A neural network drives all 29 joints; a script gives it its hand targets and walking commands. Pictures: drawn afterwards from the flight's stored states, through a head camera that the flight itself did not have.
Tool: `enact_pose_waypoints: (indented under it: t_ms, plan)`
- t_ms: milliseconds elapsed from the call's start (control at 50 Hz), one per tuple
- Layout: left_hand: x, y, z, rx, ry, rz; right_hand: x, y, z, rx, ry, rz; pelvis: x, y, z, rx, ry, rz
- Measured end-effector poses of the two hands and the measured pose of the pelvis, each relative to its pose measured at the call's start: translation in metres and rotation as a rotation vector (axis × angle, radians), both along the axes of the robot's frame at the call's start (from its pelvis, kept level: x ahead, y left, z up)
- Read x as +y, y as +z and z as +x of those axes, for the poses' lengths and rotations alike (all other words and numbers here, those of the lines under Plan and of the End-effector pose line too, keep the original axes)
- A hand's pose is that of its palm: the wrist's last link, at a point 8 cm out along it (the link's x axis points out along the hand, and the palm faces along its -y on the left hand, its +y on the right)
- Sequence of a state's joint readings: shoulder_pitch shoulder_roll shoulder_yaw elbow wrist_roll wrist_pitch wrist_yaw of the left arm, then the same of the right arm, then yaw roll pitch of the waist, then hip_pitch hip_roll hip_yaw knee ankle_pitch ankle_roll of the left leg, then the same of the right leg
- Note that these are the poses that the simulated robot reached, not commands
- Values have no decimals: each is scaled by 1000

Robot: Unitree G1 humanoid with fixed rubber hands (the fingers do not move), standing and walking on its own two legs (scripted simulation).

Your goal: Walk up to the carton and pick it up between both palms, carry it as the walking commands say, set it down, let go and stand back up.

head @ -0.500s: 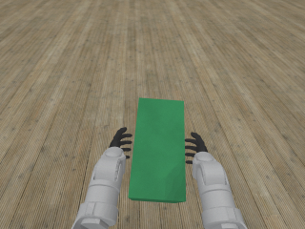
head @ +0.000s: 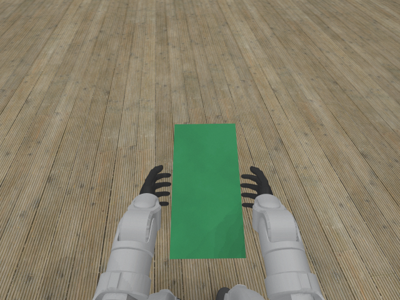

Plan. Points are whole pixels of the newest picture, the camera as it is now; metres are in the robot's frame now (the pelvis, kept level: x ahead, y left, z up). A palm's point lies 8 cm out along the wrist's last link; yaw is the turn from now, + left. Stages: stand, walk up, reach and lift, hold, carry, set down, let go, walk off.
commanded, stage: carry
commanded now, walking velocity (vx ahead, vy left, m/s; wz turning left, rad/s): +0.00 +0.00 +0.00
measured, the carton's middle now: (205, 193) +0.38 +0.00 -0.06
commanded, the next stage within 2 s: none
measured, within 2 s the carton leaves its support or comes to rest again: neither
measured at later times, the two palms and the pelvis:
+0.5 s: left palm (133, 222) +0.25 +0.14 +0.04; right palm (259, 219) +0.26 -0.10 +0.05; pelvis -0.05 +0.01 +0.01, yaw +1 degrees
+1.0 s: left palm (120, 267) +0.18 +0.14 +0.04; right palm (260, 257) +0.20 -0.09 +0.04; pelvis -0.12 +0.01 +0.00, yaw +2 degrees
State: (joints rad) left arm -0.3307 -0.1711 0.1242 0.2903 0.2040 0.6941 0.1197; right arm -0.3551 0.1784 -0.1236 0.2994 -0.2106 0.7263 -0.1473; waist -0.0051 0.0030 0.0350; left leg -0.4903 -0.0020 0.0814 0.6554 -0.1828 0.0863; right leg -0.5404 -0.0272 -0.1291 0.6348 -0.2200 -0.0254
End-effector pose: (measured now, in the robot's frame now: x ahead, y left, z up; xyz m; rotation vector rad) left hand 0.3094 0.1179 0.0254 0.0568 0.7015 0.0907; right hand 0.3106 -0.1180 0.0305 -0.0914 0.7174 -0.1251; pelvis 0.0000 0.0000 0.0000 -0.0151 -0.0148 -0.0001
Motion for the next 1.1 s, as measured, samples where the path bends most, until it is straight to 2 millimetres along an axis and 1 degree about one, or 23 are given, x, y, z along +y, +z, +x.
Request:
enact_pose_waypoints:
  t_ms: [60, 120, 160, 260, 320, 460, 560, 700, 780, 840, 940, 1020, 1100]
  plan:
    - [-2, 2, -4, -7, -10, 23, -1, 0, -6, -10, -9, 5, 1, -1, -6, 3, 13, -4]
    - [0, 4, -9, 1, 9, 39, 1, -3, -9, -2, 12, 11, -1, -1, -9, 19, 19, 12]
    - [1, 7, -13, 1, 13, 55, 3, -3, -11, -3, 12, 23, -1, 1, -14, 24, 6, -9]
    - [4, 9, -22, -5, 16, 12, 4, 5, -21, -12, 23, -5, 0, 4, -21, 24, 7, -16]
    - [5, 11, -27, -17, 27, -9, 6, 11, -24, -24, 14, -12, 1, 4, -30, 12, 13, 6]
    - [15, 16, -48, -17, 29, 2, 16, 16, -42, -28, 21, 5, 9, 7, -47, 2, 12, -2]
    - [22, 13, -64, 7, 45, 1, 23, 11, -53, -6, 32, 0, 12, 7, -59, 10, 12, -8]
    - [28, 13, -93, 12, 87, 45, 32, 1, -70, -3, 62, 30, 6, 5, -85, -5, 63, -13]
    - [34, 9, -108, 8, 119, 35, 37, 2, -81, -8, 106, 21, 2, 4, -97, 11, 64, 21]
    - [32, 8, -114, 0, 96, 7, 34, 7, -88, -19, 93, 0, 5, 2, -102, 30, 50, 11]
    - [27, 8, -126, -4, 69, 1, 29, 14, -105, -28, 67, -14, 9, 5, -117, 23, 56, 36]
    - [25, 12, -134, -9, 67, 7, 26, 13, -117, -35, 58, 3, 9, 2, -126, 2, 41, 42]
    - [21, 16, -140, -26, 66, 25, 23, 9, -126, -51, 58, 12, 6, -5, -132, -22, 38, 38]
